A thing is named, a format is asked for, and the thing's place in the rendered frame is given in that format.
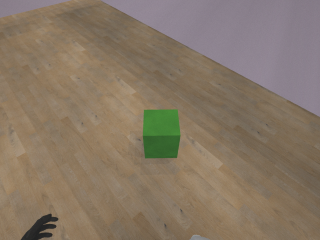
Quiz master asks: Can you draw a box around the robot left hand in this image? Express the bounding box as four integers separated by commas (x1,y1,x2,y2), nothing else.
21,213,58,240

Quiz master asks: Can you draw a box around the carton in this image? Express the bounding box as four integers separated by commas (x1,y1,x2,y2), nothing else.
143,109,181,159

